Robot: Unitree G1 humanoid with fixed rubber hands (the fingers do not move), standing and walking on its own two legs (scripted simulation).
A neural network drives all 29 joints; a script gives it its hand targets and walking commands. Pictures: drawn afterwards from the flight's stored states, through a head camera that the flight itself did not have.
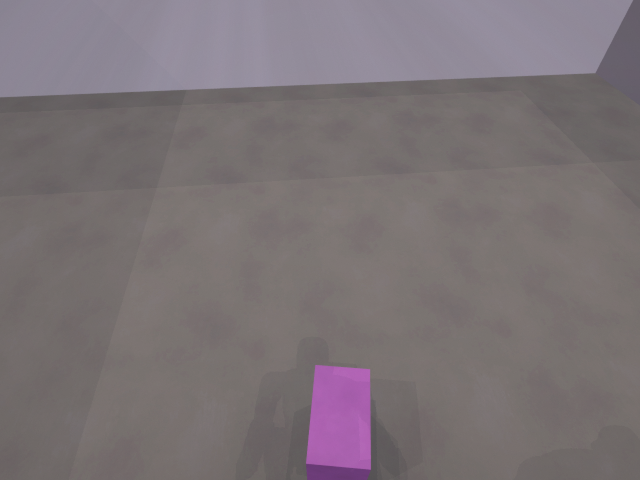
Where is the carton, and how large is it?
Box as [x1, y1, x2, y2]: [306, 365, 370, 479]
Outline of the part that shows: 315,365 306,459 307,479 366,479 370,470 369,369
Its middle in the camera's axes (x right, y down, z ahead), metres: +0.05 +0.51 +1.06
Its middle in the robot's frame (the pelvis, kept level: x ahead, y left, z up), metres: +0.40 -0.02 -0.65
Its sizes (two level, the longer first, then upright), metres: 0.241 0.148 0.262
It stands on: the floor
